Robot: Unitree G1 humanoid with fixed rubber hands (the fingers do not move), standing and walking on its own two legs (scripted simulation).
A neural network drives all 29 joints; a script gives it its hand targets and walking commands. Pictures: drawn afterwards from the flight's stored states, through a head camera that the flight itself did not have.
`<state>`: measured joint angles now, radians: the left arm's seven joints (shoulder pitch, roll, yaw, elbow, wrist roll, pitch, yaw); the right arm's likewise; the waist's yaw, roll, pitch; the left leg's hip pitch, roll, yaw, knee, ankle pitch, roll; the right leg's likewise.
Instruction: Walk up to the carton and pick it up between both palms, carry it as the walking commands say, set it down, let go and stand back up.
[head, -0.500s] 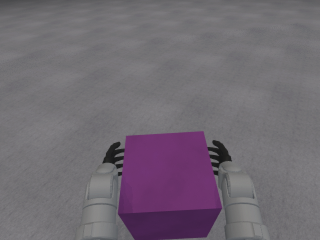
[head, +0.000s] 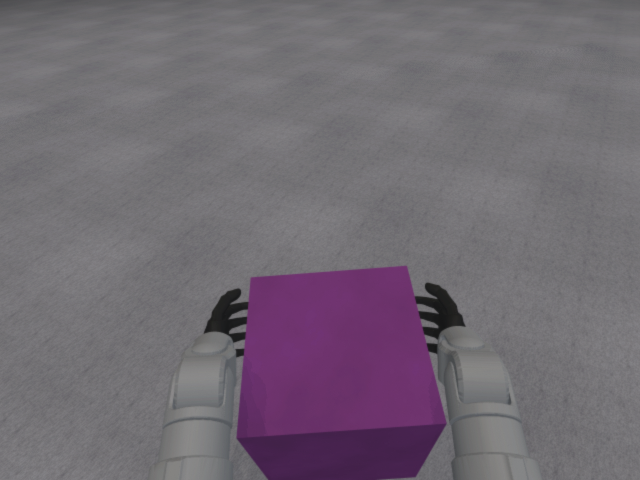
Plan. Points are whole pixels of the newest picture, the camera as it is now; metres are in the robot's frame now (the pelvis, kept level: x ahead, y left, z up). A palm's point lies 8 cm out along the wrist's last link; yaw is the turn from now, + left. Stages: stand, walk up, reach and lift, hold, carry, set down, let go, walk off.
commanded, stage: carry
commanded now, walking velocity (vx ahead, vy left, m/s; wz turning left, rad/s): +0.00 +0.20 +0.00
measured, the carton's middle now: (336, 381) +0.27 +0.00 -0.03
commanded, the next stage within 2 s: none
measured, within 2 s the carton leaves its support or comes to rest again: neither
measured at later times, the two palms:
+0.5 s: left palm (175, 370) +0.23 +0.19 +0.07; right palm (436, 377) +0.22 -0.11 +0.07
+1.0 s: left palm (153, 380) +0.22 +0.20 +0.08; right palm (427, 410) +0.18 -0.09 +0.08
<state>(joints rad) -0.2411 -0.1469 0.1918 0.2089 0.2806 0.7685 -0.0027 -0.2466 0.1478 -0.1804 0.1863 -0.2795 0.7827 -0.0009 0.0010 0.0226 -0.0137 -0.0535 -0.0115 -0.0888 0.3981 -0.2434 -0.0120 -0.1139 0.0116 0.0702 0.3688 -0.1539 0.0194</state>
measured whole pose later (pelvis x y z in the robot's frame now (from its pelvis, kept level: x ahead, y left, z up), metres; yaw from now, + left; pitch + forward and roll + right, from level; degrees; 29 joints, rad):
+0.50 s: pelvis -0.01 +0.05 -0.03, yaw -4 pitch +3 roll +0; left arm 0.00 -0.13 0.07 -0.48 0.05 1.19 0.13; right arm -0.03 0.13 -0.04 -0.47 -0.06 1.18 -0.13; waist 0.01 0.02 -0.15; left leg -0.40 -0.06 0.03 0.73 -0.39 0.07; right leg -0.49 -0.07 0.04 0.71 -0.30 0.03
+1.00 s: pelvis -0.03 +0.09 -0.02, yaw -7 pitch +4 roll +0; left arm 0.01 -0.13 0.04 -0.49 0.04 1.21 0.14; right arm 0.01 0.13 -0.05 -0.52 -0.04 1.22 -0.15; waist 0.01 0.04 -0.15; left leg -0.48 -0.02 0.10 0.85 -0.43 0.03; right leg -0.36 -0.07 -0.15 0.60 -0.31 -0.01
